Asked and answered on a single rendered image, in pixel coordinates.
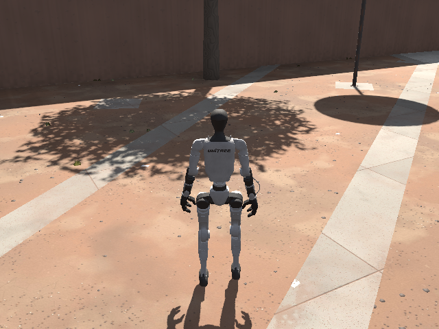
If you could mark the right robot forearm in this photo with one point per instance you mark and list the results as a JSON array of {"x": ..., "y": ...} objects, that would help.
[{"x": 249, "y": 184}]

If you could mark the robot shin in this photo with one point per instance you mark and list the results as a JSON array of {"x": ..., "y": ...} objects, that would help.
[
  {"x": 203, "y": 253},
  {"x": 236, "y": 248}
]

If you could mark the robot left upper arm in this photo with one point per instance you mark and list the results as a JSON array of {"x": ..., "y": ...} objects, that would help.
[{"x": 197, "y": 145}]

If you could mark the right robot shin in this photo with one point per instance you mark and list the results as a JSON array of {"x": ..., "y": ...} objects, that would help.
[{"x": 236, "y": 248}]

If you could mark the left robot forearm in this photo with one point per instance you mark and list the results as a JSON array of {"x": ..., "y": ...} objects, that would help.
[{"x": 188, "y": 184}]

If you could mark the right robot hand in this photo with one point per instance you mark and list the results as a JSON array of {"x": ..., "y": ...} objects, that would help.
[{"x": 253, "y": 207}]

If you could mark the left robot shin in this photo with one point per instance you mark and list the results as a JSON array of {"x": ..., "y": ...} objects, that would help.
[{"x": 203, "y": 253}]

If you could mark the robot right upper arm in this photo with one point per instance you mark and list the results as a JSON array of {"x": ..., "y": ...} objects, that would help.
[{"x": 243, "y": 156}]

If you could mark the left robot hand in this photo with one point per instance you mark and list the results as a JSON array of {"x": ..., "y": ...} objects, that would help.
[{"x": 184, "y": 203}]

